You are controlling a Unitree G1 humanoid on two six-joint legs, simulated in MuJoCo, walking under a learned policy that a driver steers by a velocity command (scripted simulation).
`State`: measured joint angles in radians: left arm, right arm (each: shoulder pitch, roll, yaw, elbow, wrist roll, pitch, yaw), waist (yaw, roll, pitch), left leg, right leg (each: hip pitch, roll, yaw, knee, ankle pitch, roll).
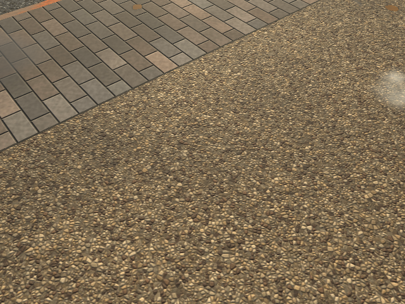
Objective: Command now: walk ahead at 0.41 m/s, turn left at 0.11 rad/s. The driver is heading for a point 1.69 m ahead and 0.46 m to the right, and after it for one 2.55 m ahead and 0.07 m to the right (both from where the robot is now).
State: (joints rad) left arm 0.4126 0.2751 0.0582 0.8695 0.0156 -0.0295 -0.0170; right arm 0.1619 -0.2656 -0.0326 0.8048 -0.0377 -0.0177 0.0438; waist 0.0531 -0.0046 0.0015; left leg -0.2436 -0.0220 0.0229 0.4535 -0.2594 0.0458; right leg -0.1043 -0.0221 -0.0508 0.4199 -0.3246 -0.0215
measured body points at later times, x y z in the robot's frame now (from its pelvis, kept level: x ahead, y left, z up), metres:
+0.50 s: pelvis +0.24 -0.01 -0.02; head +0.27 -0.02 +0.43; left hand +0.44 +0.23 -0.11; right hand +0.17 -0.27 -0.17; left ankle +0.02 +0.09 -0.72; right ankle +0.36 -0.09 -0.74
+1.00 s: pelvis +0.51 -0.01 -0.01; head +0.55 +0.00 +0.44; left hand +0.43 +0.24 -0.15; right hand +0.72 -0.22 -0.11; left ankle +0.66 +0.09 -0.73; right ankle +0.35 -0.09 -0.74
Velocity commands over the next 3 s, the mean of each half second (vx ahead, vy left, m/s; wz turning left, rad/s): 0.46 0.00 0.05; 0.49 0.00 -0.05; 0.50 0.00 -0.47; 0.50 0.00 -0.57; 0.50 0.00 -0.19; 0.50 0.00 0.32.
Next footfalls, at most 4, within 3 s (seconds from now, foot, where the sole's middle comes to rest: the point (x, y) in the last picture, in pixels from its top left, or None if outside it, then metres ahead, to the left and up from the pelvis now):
0.48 right None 0.39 -0.09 -0.78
1.02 left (194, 251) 0.70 0.09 -0.78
1.56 right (261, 203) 0.92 -0.16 -0.78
2.12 left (267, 137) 1.28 -0.20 -0.78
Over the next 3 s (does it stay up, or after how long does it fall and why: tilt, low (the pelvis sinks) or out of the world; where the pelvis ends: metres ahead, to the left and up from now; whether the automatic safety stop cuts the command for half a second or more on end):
stays up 1.42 -0.47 0.00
